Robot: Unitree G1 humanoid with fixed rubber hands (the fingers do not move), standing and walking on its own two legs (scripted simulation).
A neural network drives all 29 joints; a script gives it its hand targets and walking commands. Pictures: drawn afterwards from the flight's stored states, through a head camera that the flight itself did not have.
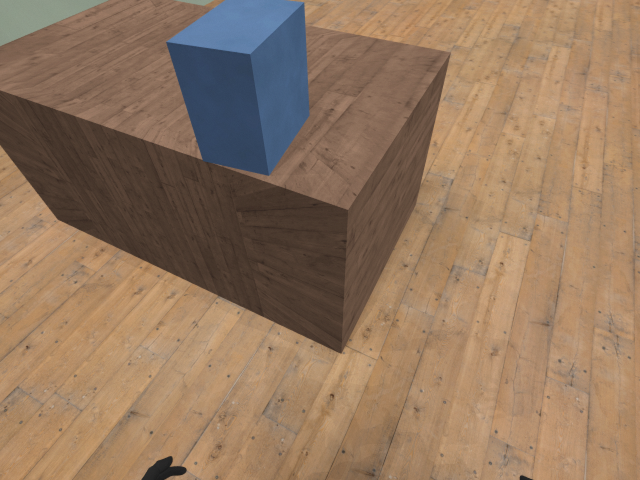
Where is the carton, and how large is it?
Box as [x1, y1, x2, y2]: [166, 0, 309, 175]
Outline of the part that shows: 225,0 166,42 203,160 268,175 309,115 304,6 303,2 287,0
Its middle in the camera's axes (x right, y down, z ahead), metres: -0.15 -0.33 +0.85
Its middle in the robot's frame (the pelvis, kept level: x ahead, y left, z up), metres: +0.86 +0.19 +0.05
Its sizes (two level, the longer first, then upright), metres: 0.254 0.167 0.266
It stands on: a pedestal, 0.68 m high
